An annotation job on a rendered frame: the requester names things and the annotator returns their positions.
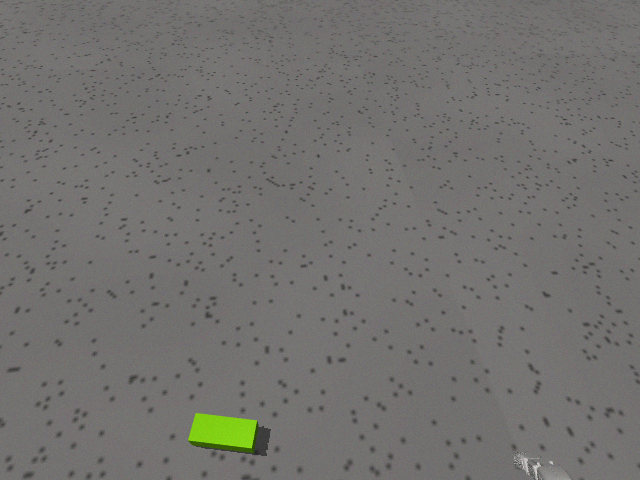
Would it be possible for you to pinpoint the carton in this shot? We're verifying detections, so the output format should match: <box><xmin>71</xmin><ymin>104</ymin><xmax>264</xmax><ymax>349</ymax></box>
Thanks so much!
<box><xmin>188</xmin><ymin>413</ymin><xmax>259</xmax><ymax>453</ymax></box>

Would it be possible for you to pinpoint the right robot hand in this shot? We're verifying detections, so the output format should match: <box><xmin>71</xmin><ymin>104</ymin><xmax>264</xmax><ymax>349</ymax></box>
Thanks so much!
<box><xmin>513</xmin><ymin>452</ymin><xmax>572</xmax><ymax>480</ymax></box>

